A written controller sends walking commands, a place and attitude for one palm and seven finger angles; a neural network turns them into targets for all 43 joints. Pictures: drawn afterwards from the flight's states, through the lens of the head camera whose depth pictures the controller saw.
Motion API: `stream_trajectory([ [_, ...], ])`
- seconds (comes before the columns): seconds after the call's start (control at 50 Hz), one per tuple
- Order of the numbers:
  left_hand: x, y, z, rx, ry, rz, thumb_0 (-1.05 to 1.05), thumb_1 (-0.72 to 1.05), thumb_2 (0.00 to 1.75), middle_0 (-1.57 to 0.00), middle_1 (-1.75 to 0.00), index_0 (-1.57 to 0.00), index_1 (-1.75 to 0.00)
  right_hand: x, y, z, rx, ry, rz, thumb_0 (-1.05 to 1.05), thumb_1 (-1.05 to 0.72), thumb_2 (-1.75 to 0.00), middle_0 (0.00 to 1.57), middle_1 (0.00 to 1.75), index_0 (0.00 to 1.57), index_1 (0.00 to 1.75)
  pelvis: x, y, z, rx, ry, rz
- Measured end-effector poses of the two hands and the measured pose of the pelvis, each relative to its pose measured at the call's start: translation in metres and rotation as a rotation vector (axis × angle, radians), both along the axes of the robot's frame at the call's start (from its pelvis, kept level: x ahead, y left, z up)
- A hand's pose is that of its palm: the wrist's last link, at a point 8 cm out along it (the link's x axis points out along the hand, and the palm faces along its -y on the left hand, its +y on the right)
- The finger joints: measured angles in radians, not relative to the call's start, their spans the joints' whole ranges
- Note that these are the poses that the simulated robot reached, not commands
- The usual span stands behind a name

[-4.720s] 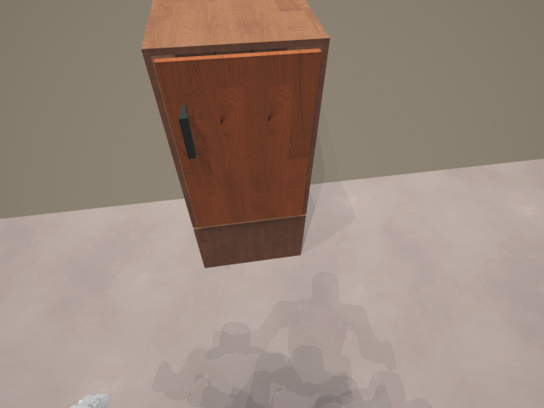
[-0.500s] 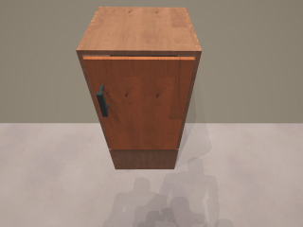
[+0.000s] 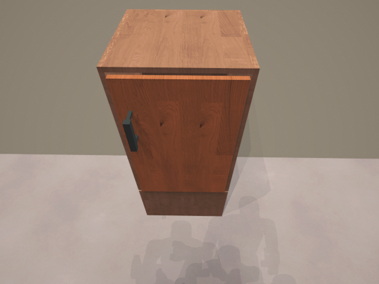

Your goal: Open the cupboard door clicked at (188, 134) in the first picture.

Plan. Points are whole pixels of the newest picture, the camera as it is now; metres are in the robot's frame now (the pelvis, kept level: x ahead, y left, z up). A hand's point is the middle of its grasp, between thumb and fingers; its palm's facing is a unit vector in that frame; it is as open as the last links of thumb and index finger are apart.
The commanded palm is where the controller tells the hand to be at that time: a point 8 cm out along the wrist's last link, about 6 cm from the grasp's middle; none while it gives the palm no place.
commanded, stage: raise the hand with hooked fingers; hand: left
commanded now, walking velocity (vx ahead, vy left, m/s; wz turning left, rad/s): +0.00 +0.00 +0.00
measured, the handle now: (132, 131) +0.53 +0.22 -0.03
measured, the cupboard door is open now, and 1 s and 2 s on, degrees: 0 0 0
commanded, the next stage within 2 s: none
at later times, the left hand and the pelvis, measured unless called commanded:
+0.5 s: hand (98, 277) +0.14 +0.20 -0.05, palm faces +0.08 -0.99 -0.07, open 9.6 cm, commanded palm +0.13 +0.26 -0.05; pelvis -0.05 -0.01 -0.11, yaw +3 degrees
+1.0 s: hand (77, 253) +0.18 +0.26 -0.04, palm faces +0.05 -1.00 -0.05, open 12.6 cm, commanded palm +0.16 +0.31 -0.04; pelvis -0.06 +0.03 -0.09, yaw +1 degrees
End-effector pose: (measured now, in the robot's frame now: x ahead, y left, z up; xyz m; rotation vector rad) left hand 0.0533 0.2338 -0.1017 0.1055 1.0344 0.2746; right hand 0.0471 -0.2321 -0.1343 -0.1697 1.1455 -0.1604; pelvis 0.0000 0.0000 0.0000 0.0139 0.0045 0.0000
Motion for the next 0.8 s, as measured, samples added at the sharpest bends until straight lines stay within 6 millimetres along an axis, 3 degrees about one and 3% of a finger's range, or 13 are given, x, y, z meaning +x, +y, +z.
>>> stream_trajectory([
  [0.08,0.079,0.005,0.072,0.038,-0.534,0.003,0.02,0.87,0.88,-0.21,-0.33,-0.20,-0.32,0.045,-0.008,0.011,-0.028,-0.256,0.029,0.01,-0.91,-0.89,0.20,0.30,0.20,0.30,-0.006,0.002,-0.009,0.002,0.052,0.044],
  [0.12,0.106,0.002,0.092,0.021,-0.757,-0.044,0.02,0.84,0.87,-0.21,-0.35,-0.20,-0.34,0.069,-0.012,0.015,-0.037,-0.361,0.055,0.01,-0.91,-0.89,0.20,0.30,0.20,0.30,-0.012,0.001,-0.019,0.003,0.104,0.041],
  [0.16,0.118,-0.004,0.099,-0.014,-0.938,-0.121,0.01,0.81,0.85,-0.21,-0.37,-0.20,-0.36,0.092,-0.017,0.018,-0.047,-0.455,0.090,0.01,-0.91,-0.89,0.20,0.30,0.20,0.30,-0.019,-0.002,-0.034,0.006,0.157,0.030],
  [0.24,0.108,-0.014,0.075,-0.077,-1.070,-0.287,0.01,0.72,0.82,-0.21,-0.42,-0.21,-0.41,0.130,-0.022,0.018,-0.068,-0.596,0.156,0.01,-0.91,-0.89,0.20,0.30,0.20,0.30,-0.032,-0.007,-0.068,0.011,0.226,0.020],
  [0.3,0.085,-0.009,0.043,-0.119,-0.987,-0.253,0.01,0.65,0.79,-0.22,-0.46,-0.22,-0.46,0.149,-0.020,0.015,-0.077,-0.656,0.186,0.01,-0.91,-0.89,0.20,0.30,0.20,0.30,-0.038,-0.009,-0.087,0.006,0.245,0.025],
  [0.36,0.063,0.004,0.027,-0.085,-0.925,-0.179,0.01,0.58,0.76,-0.23,-0.51,-0.22,-0.50,0.156,-0.012,0.007,-0.076,-0.670,0.209,0.01,-0.91,-0.89,0.20,0.30,0.20,0.30,-0.042,-0.010,-0.099,-0.013,0.251,0.034],
  [0.44,0.054,0.016,0.040,-0.004,-0.984,-0.174,0.02,0.49,0.72,-0.23,-0.56,-0.23,-0.56,0.144,0.005,-0.014,-0.053,-0.615,0.236,0.01,-0.91,-0.89,0.20,0.30,0.20,0.30,-0.048,-0.011,-0.106,-0.043,0.256,0.048],
  [0.58,0.088,0.025,0.053,-0.054,-1.011,-0.295,0.01,0.32,0.66,-0.24,-0.67,-0.24,-0.66,0.084,0.022,-0.051,0.011,-0.442,0.185,0.01,-0.91,-0.89,0.20,0.30,0.21,0.30,-0.061,-0.007,-0.105,-0.065,0.262,0.048],
  [0.7,0.100,0.040,0.057,-0.064,-0.945,-0.259,0.01,0.19,0.60,-0.25,-0.76,-0.25,-0.75,0.035,0.016,-0.050,-0.006,-0.354,0.092,0.02,-0.90,-0.89,0.20,0.30,0.21,0.30,-0.062,0.004,-0.093,-0.055,0.259,0.029],
  [0.8,0.101,0.052,0.063,-0.033,-0.985,-0.252,0.01,0.07,0.55,-0.26,-0.83,-0.25,-0.83,0.018,0.003,-0.042,-0.065,-0.327,0.074,0.02,-0.90,-0.89,0.20,0.30,0.21,0.30,-0.062,0.013,-0.088,-0.053,0.259,0.023],
])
